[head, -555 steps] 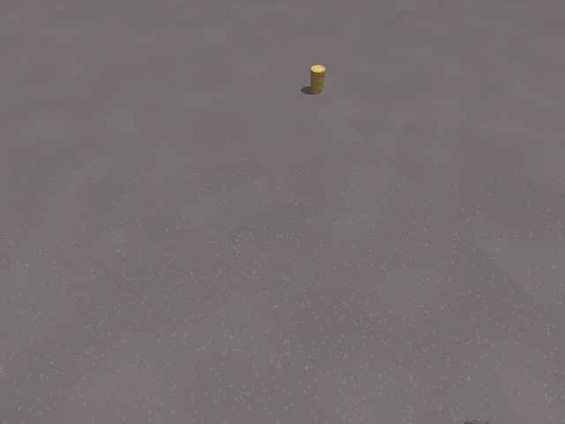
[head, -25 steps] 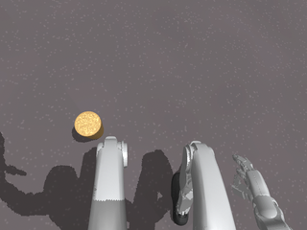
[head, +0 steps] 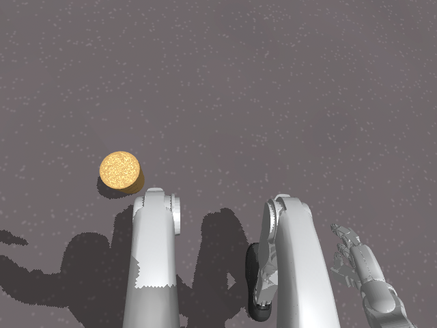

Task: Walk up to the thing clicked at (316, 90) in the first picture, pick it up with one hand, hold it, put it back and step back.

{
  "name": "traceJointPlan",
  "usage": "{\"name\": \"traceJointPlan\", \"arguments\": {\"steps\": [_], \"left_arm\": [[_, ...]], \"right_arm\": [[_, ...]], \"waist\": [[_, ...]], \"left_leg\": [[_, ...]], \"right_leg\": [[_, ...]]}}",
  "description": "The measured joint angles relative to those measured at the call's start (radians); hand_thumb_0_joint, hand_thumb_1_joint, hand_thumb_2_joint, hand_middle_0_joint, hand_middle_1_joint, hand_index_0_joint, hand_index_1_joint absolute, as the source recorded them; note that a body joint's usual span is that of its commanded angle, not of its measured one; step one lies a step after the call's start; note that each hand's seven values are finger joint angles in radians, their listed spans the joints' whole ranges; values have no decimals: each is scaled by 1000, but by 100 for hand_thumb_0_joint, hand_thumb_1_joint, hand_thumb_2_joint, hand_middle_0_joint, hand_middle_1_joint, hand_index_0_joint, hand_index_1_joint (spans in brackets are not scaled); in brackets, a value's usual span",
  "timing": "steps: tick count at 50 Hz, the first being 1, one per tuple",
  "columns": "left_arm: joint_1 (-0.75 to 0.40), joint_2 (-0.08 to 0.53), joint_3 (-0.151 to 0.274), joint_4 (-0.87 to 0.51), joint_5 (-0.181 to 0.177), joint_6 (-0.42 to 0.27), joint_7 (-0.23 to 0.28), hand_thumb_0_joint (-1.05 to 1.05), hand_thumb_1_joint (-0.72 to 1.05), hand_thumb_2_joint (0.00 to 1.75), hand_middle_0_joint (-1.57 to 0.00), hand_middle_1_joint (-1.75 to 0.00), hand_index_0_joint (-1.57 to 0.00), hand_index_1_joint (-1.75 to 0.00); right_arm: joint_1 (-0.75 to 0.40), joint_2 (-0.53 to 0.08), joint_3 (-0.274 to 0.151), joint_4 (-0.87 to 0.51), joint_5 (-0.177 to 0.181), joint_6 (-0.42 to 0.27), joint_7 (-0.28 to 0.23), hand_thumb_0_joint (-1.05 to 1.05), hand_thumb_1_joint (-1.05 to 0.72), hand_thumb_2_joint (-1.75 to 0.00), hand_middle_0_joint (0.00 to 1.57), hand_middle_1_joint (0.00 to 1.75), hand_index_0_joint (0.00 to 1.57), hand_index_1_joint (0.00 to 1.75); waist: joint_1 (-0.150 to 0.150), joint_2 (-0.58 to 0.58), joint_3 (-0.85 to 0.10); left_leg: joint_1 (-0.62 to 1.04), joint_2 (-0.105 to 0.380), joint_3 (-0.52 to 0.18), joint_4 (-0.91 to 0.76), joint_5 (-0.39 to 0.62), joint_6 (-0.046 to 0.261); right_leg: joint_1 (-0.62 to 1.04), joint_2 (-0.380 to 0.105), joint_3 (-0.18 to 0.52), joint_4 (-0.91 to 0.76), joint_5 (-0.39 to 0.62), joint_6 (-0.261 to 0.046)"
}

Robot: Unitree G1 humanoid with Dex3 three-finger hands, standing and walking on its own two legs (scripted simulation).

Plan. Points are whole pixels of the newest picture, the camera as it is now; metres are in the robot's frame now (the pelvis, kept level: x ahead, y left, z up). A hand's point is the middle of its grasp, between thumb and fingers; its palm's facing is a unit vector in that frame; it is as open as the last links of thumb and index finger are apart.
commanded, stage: go down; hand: left
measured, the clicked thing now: (126, 176) +0.39 +0.27 -0.32
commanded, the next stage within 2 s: approach in 0.64 s
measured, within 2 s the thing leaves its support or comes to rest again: neither
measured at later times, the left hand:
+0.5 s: hand out of the picture +0.29 +0.45 -0.02, palm faces +0.29 -0.95 -0.11, open 17.6 cm
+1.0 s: hand out of the picture +0.29 +0.44 -0.04, palm faces +0.33 -0.94 -0.04, open 17.7 cm
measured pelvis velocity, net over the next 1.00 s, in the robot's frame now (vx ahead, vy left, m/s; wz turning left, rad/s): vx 0.00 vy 0.00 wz -0.01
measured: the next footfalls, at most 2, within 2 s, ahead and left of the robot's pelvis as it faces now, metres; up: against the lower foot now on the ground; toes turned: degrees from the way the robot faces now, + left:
none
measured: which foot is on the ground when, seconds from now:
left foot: down 0.00-1.00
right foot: down 0.00-1.00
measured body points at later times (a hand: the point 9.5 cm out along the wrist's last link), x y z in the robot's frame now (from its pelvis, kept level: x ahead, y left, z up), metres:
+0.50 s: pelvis +0.00 +0.00 -0.02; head +0.20 +0.07 +0.38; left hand +0.27 +0.49 -0.01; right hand +0.20 -0.26 -0.12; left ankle +0.09 +0.14 -0.37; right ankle +0.10 -0.13 -0.37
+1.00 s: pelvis +0.00 +0.00 -0.04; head +0.20 +0.08 +0.36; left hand +0.26 +0.49 -0.04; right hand +0.21 -0.26 -0.14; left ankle +0.09 +0.14 -0.37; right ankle +0.10 -0.13 -0.37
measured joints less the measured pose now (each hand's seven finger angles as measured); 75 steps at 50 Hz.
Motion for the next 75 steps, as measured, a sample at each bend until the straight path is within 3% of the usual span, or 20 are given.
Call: {"name": "traceJointPlan", "arguments": {"steps": [31,42,46,53,66,75], "left_arm": [[-29,17,32,1,-24,-14,-28,-2,-60,11,-3,-9,-4,-9],[-39,33,39,48,-50,-32,-49,-2,-60,8,-4,-8,-5,-8],[-48,28,44,98,-79,-89,-64,-2,-60,5,-5,-8,-6,-8],[-101,-1,30,216,-129,-261,-87,-2,-60,4,-6,-8,-6,-8],[-89,-73,-24,257,-109,-450,-38,-2,-59,5,-6,-9,-7,-9],[-80,-75,-87,319,-116,-574,50,-2,-59,8,-6,-10,-7,-10]], "right_arm": [[0,-4,5,14,0,12,15,1,-89,-91,21,30,21,30],[-9,-8,11,6,3,6,15,1,-90,-90,21,30,21,30],[-16,-13,16,12,-5,-3,19,0,-90,-90,21,30,21,30],[-56,-19,53,16,-43,-19,32,1,-90,-90,21,30,21,30],[-177,-4,156,-15,-131,21,69,0,-90,-90,21,30,21,30],[-225,-2,237,-21,-186,65,91,0,-90,-90,21,30,21,30]], "waist": [[-4,-8,10],[-7,-5,5],[-9,-13,11],[-25,-50,54],[-81,-137,188],[-101,-173,253]], "left_leg": [[-45,-4,-4,60,-9,2],[-49,-5,-3,59,-6,4],[-63,-4,-2,76,-6,4],[-108,-4,-21,162,-16,-2],[-170,-9,-106,363,-49,-20],[-174,-18,-151,445,-69,-12]], "right_leg": [[-42,4,6,57,-10,6],[-47,4,6,57,-6,7],[-64,7,10,75,-6,5],[-110,20,7,155,-9,10],[-163,60,-33,307,-7,21],[-143,76,-58,350,-16,24]]}}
